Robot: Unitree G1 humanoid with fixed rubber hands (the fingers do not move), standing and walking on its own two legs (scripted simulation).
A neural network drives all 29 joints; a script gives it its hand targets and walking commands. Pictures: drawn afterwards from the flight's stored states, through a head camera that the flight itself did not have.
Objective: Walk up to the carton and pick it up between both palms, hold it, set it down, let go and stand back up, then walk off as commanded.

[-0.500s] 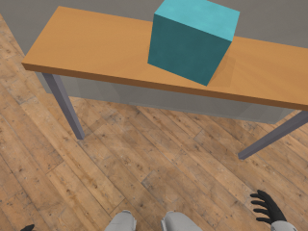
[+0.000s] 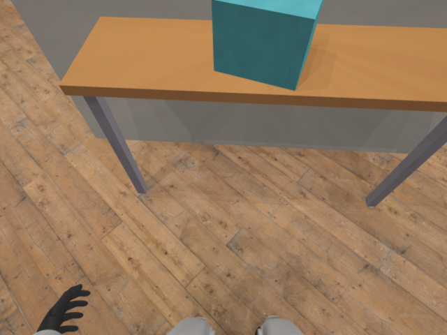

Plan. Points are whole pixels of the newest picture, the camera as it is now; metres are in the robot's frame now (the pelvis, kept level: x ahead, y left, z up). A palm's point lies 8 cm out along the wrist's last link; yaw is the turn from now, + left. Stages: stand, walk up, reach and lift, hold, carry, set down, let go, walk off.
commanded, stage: walk off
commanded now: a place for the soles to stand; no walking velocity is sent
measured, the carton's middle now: (266, 30) +0.84 -0.08 +0.05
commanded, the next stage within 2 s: stand in 1.66 s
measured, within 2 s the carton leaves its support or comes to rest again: neither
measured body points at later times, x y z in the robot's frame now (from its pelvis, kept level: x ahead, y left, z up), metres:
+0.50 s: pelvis -0.13 +0.02 +0.01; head -0.06 +0.07 +0.45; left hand -0.07 +0.35 -0.14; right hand +0.02 -0.30 -0.06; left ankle -0.04 +0.11 -0.72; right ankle -0.16 -0.13 -0.68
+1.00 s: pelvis -0.18 +0.01 +0.01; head -0.16 +0.03 +0.46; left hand -0.08 +0.32 -0.11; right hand -0.11 -0.30 -0.09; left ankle -0.16 +0.10 -0.72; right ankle -0.18 -0.14 -0.69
